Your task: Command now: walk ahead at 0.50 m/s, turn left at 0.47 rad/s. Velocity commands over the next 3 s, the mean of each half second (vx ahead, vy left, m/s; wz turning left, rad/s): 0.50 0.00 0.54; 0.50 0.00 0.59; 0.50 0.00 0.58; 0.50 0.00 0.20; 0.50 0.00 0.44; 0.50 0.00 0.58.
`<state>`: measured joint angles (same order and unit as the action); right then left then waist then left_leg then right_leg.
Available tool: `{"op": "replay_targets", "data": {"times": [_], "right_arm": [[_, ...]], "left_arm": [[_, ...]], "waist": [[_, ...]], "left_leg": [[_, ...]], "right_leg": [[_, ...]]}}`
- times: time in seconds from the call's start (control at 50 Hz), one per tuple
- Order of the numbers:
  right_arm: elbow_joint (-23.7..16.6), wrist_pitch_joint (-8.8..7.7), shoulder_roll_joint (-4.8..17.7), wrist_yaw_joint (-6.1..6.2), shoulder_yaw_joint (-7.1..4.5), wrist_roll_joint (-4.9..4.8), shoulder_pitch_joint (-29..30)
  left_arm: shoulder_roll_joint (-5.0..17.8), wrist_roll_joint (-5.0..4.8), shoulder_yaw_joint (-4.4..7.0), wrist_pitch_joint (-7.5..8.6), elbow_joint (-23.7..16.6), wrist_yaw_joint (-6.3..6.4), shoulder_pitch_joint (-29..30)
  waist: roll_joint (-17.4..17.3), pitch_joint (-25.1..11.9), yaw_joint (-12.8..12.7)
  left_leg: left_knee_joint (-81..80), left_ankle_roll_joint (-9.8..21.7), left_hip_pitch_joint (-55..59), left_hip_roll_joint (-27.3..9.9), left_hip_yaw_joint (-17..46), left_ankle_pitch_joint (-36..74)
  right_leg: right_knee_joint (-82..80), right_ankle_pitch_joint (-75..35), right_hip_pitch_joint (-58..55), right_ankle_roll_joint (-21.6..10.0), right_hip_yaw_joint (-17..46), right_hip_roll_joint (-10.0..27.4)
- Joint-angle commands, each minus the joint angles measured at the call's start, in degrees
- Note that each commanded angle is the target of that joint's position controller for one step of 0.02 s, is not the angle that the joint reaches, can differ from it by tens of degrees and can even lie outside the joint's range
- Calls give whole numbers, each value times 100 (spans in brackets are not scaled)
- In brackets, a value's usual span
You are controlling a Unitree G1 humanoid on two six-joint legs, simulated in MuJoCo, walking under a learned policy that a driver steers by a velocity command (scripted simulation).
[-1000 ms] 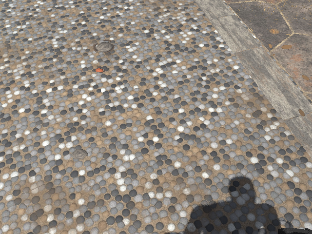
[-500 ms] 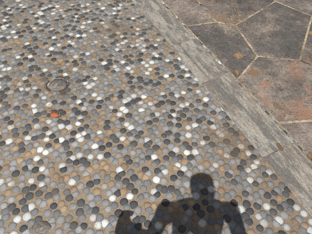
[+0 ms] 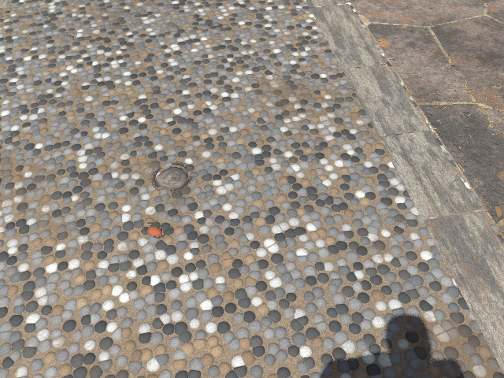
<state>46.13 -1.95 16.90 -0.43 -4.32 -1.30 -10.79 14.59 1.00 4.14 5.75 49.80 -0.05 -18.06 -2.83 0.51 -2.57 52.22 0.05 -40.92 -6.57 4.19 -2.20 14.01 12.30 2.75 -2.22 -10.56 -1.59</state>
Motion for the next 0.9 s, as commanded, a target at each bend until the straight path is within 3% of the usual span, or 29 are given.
{"op": "replay_targets", "data": {"times": [0.02, 0.08, 0.12, 0.16, 0.18, 0.2, 0.22, 0.24, 0.26, 0.28, 0.3, 0.32, 0.34, 0.38, 0.42, 0.48, 0.52, 0.56, 0.62, 0.66, 0.68, 0.7, 0.72, 0.74, 0.76, 0.78, 0.8, 0.84, 0.9], "right_arm": [[-448, -63, 58, -113, 38, 27, 409], [-726, -58, 44, -214, 69, 18, 895], [-893, -51, 103, -280, 52, 14, 1033], [-965, -28, 273, -314, -36, 11, 812], [-909, -12, 428, -310, -125, -2, 397], [-729, -9, 682, -274, -278, -20, -402], [-494, 33, 1130, -165, -493, -21, -1345], [-466, 18, 1825, -95, -609, -62, -1319], [-677, -69, 1486, -123, -475, 4, -1513], [-630, -138, 1115, -142, -369, 64, -1359], [-659, -179, 938, -136, -318, 31, -1030], [-741, -182, 723, -125, -250, 24, -589], [-860, -186, 572, -98, -189, 91, -315], [-943, -195, 613, -57, -193, 98, -200], [-919, -208, 781, 17, -237, 71, -321], [-864, -170, 870, 106, -271, 27, -532], [-819, -134, 880, 127, -277, 13, -701], [-744, -108, 891, 128, -284, -11, -902], [-715, -63, 818, 152, -274, -21, -999], [-767, -29, 773, 164, -268, -8, -862], [-818, -32, 596, 156, -205, 13, -816], [-935, -53, 264, 134, -76, 85, -798], [-1108, -104, -54, 138, 23, -76, -1589], [-974, -108, 524, 156, -56, -126, -1599], [-1016, -75, 856, 152, -150, -88, -1012], [-1079, -42, 840, 159, -158, -20, -686], [-1152, -39, 774, 138, -172, 38, -479], [-1184, 13, 569, 72, -165, -38, -550], [-1319, 87, 339, 50, -105, -22, -349]], "left_arm": [[890, -41, 192, 68, -367, 80, 363], [1015, -119, 245, -51, -221, 99, 65], [1100, -179, 280, -150, -166, 108, 4], [1265, -218, 323, -233, -198, 140, 129], [1340, -234, 340, -282, -220, 160, 196], [1357, -260, 330, -323, -243, 174, 308], [1228, -198, 269, -293, -306, 192, 273], [314, 48, -12, -143, -624, 102, -279], [596, -152, -23, 121, -713, 15, 159], [913, -383, 64, 253, -890, -41, 800], [842, -345, 28, 319, -927, -24, 915], [863, -184, 57, 318, -852, 20, 913], [945, -106, 111, 255, -818, 30, 797], [863, -56, 125, 106, -831, 20, 666], [688, -13, 74, 19, -922, 36, 865], [506, -16, -15, 11, -1105, 12, 1521], [471, -67, -46, 41, -1205, -39, 1903], [558, -131, -28, 75, -1309, -82, 2141], [789, -155, 58, 151, -1368, -142, 2130], [892, -162, 136, 213, -1269, -142, 1669], [1032, -112, 219, 241, -1147, -111, 1146], [1332, -9, 306, 260, -1073, -64, 315], [1792, 55, 420, 179, -868, -74, -261], [1305, -92, 316, 151, -912, -109, -203], [946, -113, 215, 107, -985, -80, 36], [839, -62, 160, 59, -1018, -66, 319], [714, -38, 117, 28, -978, -56, 505], [616, -17, 81, 50, -913, -32, 617], [798, -69, 147, 109, -763, -21, 542]], "waist": [[498, 331, 18], [449, 503, -165], [511, 509, -138], [714, 219, 101], [812, -63, 364], [746, -477, 835], [373, -996, 1263], [-1259, -1378, 593], [-706, -2311, 895], [-336, -1571, 1042], [0, -1038, 813], [232, -650, 547], [138, -519, 325], [126, -407, 149], [145, -260, 154], [-24, -93, 392], [-148, -58, 570], [-219, -45, 670], [-336, -71, 596], [-506, -166, 306], [-466, -472, 43], [65, -1208, -317], [2032, -1938, 2], [1725, -1649, -97], [1167, -936, -247], [777, -538, -169], [716, -221, -72], [967, -87, 122], [830, 24, 148]], "left_leg": [[-809, 48, 214, -44, -236, 680], [-1310, 182, -39, 9, -433, 402], [-1490, 323, -48, 116, -612, -71], [-1525, 536, 560, 458, -950, -668], [-1521, 670, 1153, 698, -1110, -939], [-1866, 858, 2276, 966, -1185, -718], [-2093, 1132, 4018, 764, -522, -472], [-2401, 2168, 6062, -773, 2567, -956], [-3379, 2585, 6587, -1315, 4429, -1690], [-3536, 2219, 6196, -1161, 3628, -1336], [-3497, 2002, 5380, -918, 2888, -902], [-3532, 1834, 4499, -683, 2297, -324], [-3648, 1778, 3870, -534, 1942, 183], [-3853, 1789, 3271, -392, 1670, 617], [-3948, 1762, 2864, -255, 1321, 915], [-3909, 1470, 2579, 91, 936, 510], [-3833, 1319, 2500, 174, 937, 77], [-3687, 1259, 2645, 66, 1188, -215], [-3196, 1158, 3136, -132, 1724, -475], [-2770, 1021, 3214, -93, 1924, -319], [-2196, 850, 3059, 172, 1778, -72], [-681, 622, 2419, 523, 1322, -627], [1215, 222, 386, 1292, 559, -3028], [2077, 142, -421, 856, 680, -3132], [2330, 104, -628, 651, 601, -2596], [2265, 74, -462, 454, 407, -2176], [2007, 64, -332, 301, 389, -1896], [1691, 71, 87, 77, 299, -1647], [1212, -8, -69, -24, 190, -1376]], "right_leg": [[-747, -1592, 315, -713, 279, 1555], [-552, -1815, -361, -677, 123, 1767], [-240, -2423, -771, -593, 20, 1888], [454, -4259, -960, -457, -144, 1894], [1126, -5137, -950, -385, -217, 1848], [2215, -5336, -636, -233, -358, 1667], [3801, -4079, 553, 35, -378, 1437], [5940, 1406, 3304, 427, -64, 318], [6738, 2265, 4066, 379, 1404, -42], [6699, 1751, 4582, 223, 1584, 266], [6216, 1251, 4482, 124, 1559, 522], [5693, 971, 4099, 147, 1537, 713], [5389, 773, 3633, 180, 1572, 839], [4921, 619, 3272, 323, 1503, 855], [4299, 226, 3229, 498, 1378, 780], [2905, -1004, 3021, 610, 1313, 541], [2170, -1610, 2721, 613, 1275, 336], [1834, -1732, 2578, 579, 1348, 236], [1454, -1251, 2445, 417, 1510, 193], [1223, -892, 1859, 224, 1418, 155], [1113, -889, 1021, 56, 1424, 257], [1208, -604, -379, -304, 2263, 1161], [678, 697, -2230, -1244, 4916, 2445], [354, 2008, -2153, -1239, 5620, 2591], [275, 1958, -1507, -987, 4741, 2351], [228, 1226, -822, -830, 3962, 2115], [109, 584, -266, -790, 3406, 1894], [-160, -23, 284, -725, 2643, 1636], [-442, -678, 387, -880, 2022, 1699]]}}
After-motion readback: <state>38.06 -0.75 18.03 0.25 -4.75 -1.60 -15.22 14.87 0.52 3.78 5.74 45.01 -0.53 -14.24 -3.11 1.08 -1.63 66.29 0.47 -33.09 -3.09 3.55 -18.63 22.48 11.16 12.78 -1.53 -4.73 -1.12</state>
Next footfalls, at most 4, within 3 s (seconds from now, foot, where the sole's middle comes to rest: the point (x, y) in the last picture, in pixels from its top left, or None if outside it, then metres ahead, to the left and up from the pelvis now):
0.22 left None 0.28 0.15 -0.78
0.70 right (270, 341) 0.60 0.02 -0.78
1.22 left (137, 310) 0.68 0.41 -0.78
1.70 right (131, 215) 1.02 0.50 -0.78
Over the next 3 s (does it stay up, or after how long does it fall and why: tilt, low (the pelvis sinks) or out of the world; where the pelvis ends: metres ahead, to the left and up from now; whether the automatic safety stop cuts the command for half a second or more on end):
stays up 1.14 1.07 0.00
